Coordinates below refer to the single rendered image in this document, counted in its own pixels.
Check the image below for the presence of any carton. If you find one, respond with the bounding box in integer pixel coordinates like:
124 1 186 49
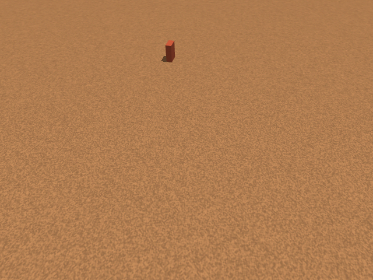
166 40 175 62

